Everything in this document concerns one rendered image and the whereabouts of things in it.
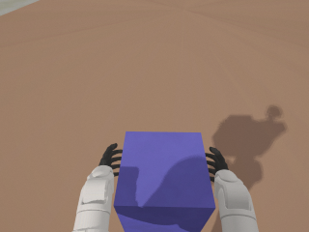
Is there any carton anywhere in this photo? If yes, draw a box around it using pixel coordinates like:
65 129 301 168
113 131 216 232

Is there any robot right hand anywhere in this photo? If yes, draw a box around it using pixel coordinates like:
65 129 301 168
205 147 229 182

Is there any robot right forearm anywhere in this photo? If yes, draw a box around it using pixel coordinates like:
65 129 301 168
214 169 259 232

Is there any robot left forearm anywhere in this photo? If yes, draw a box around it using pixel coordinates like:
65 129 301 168
71 165 114 232

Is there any robot left hand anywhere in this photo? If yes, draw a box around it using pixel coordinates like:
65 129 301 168
98 143 123 177

